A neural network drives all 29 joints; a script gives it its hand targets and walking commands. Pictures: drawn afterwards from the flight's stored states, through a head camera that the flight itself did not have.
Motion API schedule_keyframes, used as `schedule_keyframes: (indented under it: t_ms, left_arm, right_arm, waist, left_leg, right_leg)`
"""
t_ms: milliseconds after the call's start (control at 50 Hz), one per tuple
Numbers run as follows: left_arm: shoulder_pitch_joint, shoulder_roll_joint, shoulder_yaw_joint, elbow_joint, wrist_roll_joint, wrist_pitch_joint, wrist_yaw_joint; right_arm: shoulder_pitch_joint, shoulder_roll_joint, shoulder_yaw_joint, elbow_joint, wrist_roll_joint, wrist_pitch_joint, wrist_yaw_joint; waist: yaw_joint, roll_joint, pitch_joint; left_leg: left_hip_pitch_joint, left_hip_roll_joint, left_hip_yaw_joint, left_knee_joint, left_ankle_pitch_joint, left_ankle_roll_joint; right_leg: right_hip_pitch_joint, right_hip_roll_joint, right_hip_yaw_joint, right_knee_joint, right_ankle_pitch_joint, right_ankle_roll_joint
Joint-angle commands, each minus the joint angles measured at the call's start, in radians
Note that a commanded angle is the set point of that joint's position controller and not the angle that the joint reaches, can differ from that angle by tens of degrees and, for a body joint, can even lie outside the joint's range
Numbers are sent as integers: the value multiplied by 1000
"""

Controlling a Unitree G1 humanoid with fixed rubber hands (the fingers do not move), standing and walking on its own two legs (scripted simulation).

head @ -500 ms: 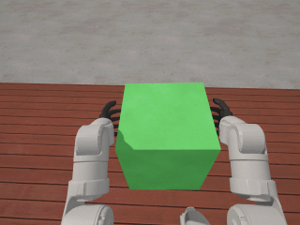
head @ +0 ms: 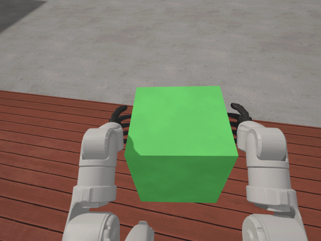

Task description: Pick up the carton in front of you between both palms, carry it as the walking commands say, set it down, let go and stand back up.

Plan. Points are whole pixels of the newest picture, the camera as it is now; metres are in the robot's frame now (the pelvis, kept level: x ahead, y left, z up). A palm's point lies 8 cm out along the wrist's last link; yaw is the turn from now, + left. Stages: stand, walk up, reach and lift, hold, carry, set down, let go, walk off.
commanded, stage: carry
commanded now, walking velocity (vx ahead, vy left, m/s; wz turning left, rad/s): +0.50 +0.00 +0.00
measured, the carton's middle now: (177, 147) +0.36 +0.02 +0.02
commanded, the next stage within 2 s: none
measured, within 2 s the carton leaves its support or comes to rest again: neither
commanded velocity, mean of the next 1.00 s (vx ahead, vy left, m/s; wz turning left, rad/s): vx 0.26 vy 0.00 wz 0.00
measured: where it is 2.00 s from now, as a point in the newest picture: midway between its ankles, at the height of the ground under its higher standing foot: (174, 189)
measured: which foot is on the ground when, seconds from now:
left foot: up 0.00-0.18, down 0.20-0.70, up 0.72-1.00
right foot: down 0.00-0.20, up 0.22-0.68, down 0.70-1.00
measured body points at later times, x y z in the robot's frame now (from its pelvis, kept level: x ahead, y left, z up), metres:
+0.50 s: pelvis +0.30 +0.04 -0.05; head +0.35 +0.05 +0.40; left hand +0.68 +0.16 +0.02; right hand +0.66 -0.14 +0.03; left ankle +0.27 +0.07 -0.78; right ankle +0.37 -0.13 -0.71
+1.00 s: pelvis +0.53 +0.00 -0.10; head +0.59 -0.01 +0.35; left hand +0.89 +0.16 -0.02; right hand +0.91 -0.15 -0.02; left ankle +0.56 +0.14 -0.80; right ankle +0.57 -0.05 -0.83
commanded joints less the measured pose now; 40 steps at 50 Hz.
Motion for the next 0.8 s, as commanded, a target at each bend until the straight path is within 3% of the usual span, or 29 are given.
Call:
schedule_keyframes:
  t_ms: [0, 40, 100, 140, 160, 180, 200, 220, 240, 260, 280, 300, 340, 380, 420, 460, 560, 600, 620, 660, 680, 700, 720, 740, 760, 780]
  left_arm:
    - [-805, -1127, -660, -217, -484, -38, -253]
    - [-767, -1101, -660, -206, -477, -33, -252]
    - [-701, -1067, -646, -146, -454, -27, -255]
    - [-680, -1061, -638, -91, -443, -26, -262]
    - [-691, -1061, -636, -65, -442, -27, -266]
    - [-707, -1058, -630, -42, -439, -29, -268]
    - [-718, -1067, -621, -14, -435, -27, -270]
    - [-733, -1086, -601, 9, -425, -17, -265]
    - [-749, -1085, -604, -9, -423, -17, -260]
    - [-794, -1102, -608, -32, -428, -23, -255]
    - [-825, -1125, -610, -62, -425, -33, -247]
    - [-821, -1141, -604, -83, -418, -39, -237]
    - [-792, -1150, -600, -117, -398, -47, -217]
    - [-743, -1151, -609, -132, -378, -54, -201]
    - [-700, -1137, -619, -149, -359, -62, -189]
    - [-672, -1116, -633, -171, -345, -68, -182]
    - [-670, -1045, -658, -228, -335, -59, -175]
    - [-637, -1003, -644, -209, -321, -43, -177]
    - [-615, -980, -632, -187, -311, -34, -181]
    - [-596, -945, -602, -143, -290, -18, -191]
    - [-583, -924, -581, -116, -282, -11, -198]
    - [-587, -899, -561, -88, -281, -4, -207]
    - [-615, -878, -536, -44, -268, -2, -207]
    - [-588, -915, -543, -9, -281, -5, -212]
    - [-618, -966, -555, -35, -312, -10, -221]
    - [-685, -1010, -572, -79, -344, -10, -229]
  right_arm:
    - [-696, 1070, 647, -134, 370, -41, 175]
    - [-670, 1043, 652, -135, 360, -32, 172]
    - [-620, 1005, 639, -98, 337, -15, 182]
    - [-597, 982, 609, -48, 319, -8, 194]
    - [-583, 971, 590, -19, 309, -7, 200]
    - [-571, 952, 570, 4, 301, -8, 207]
    - [-572, 930, 549, 35, 296, -7, 213]
    - [-579, 916, 527, 78, 287, -11, 213]
    - [-561, 963, 537, 92, 309, -17, 220]
    - [-631, 1017, 558, 48, 342, -24, 231]
    - [-717, 1072, 590, -3, 382, -28, 242]
    - [-784, 1120, 626, -51, 425, -32, 249]
    - [-826, 1167, 661, -106, 482, -41, 254]
    - [-798, 1175, 675, -130, 501, -48, 256]
    - [-757, 1167, 684, -141, 502, -54, 259]
    - [-728, 1154, 694, -150, 501, -61, 262]
    - [-692, 1094, 718, -179, 503, -58, 259]
    - [-652, 1056, 711, -151, 493, -49, 256]
    - [-634, 1040, 704, -127, 487, -45, 257]
    - [-615, 1026, 688, -72, 478, -37, 262]
    - [-631, 1017, 680, -50, 471, -34, 265]
    - [-646, 1013, 671, -18, 463, -30, 266]
    - [-656, 1030, 644, 31, 460, -10, 261]
    - [-669, 1021, 631, 20, 453, -4, 255]
    - [-710, 1038, 631, 3, 455, -3, 252]
    - [-743, 1071, 630, -10, 452, -6, 249]
  waist:
    - [23, -92, -456]
    - [38, -88, -444]
    - [61, -97, -415]
    - [5, -113, -431]
    - [-54, -91, -450]
    - [-85, -14, -467]
    - [-60, 149, -506]
    - [-140, 306, -636]
    - [-135, 223, -651]
    - [-132, 140, -561]
    - [-117, 45, -490]
    - [-98, 20, -456]
    - [-88, 56, -458]
    - [-101, 96, -484]
    - [-119, 106, -504]
    - [-132, 109, -509]
    - [-175, 101, -452]
    - [-189, 110, -434]
    - [-180, 112, -427]
    - [-99, 95, -455]
    - [-47, 58, -460]
    - [-40, -81, -468]
    - [-37, -200, -599]
    - [-22, -175, -654]
    - [-20, -125, -614]
    - [-40, -41, -572]
  left_leg:
    - [-55, -55, 80, -150, 146, 9]
    - [-17, -90, 113, -287, 230, 17]
    - [128, -124, 132, -500, 404, 50]
    - [352, -126, 130, -579, 455, 76]
    - [505, -92, 122, -634, 491, 82]
    - [720, 22, 26, -560, 631, 82]
    - [950, 212, -163, -337, 1090, 106]
    - [1186, 394, -524, -356, 804, 338]
    - [1123, 338, -585, -440, 350, 337]
    - [984, 264, -520, -499, 170, 292]
    - [859, 237, -464, -529, 168, 253]
    - [765, 223, -419, -537, 197, 234]
    - [675, 185, -335, -557, 215, 193]
    - [732, 167, -280, -524, 401, 186]
    - [813, 152, -229, -480, 607, 172]
    - [875, 130, -192, -452, 728, 154]
    - [921, 38, -92, -372, 824, 115]
    - [872, 4, -43, -308, 784, 100]
    - [822, -2, -25, -257, 714, 91]
    - [668, -14, 32, -56, 631, 47]
    - [511, -29, 41, 65, 398, 24]
    - [274, -107, 75, 249, -299, 17]
    - [107, -139, -41, 395, -546, -36]
    - [33, -105, -78, 408, -542, -28]
    - [52, -74, -46, 340, -507, -28]
    - [95, -59, -41, 248, -444, -33]
  right_leg:
    - [465, -197, 233, -60, 793, -36]
    - [498, -165, 199, -29, 789, -31]
    - [467, -142, 150, 53, 686, -14]
    - [378, -141, 121, 189, 700, 16]
    - [302, -138, 93, 322, 652, 38]
    - [96, -113, 89, 491, 382, 55]
    - [-173, -44, 67, 637, -302, 71]
    - [-447, 25, 122, 933, -464, 118]
    - [-504, -27, 148, 918, -399, 72]
    - [-504, -47, 134, 849, -338, 61]
    - [-479, -71, 128, 781, -279, 67]
    - [-443, -88, 132, 708, -249, 69]
    - [-376, -105, 110, 601, -210, 86]
    - [-412, -112, 93, 547, -144, 101]
    - [-476, -116, 77, 498, -49, 103]
    - [-513, -110, 62, 432, 39, 96]
    - [-453, -37, -23, 109, 279, 74]
    - [-321, 4, -56, -53, 409, 62]
    - [-224, 15, -58, -125, 483, 56]
    - [89, -17, -51, -287, 662, 45]
    - [282, -106, 7, -260, 821, 46]
    - [475, -289, 171, -87, 1321, 28]
    - [709, -495, 381, 97, 1665, -141]
    - [706, -507, 458, 59, 1388, -223]
    - [596, -447, 433, -14, 1102, -208]
    - [479, -399, 417, -59, 897, -167]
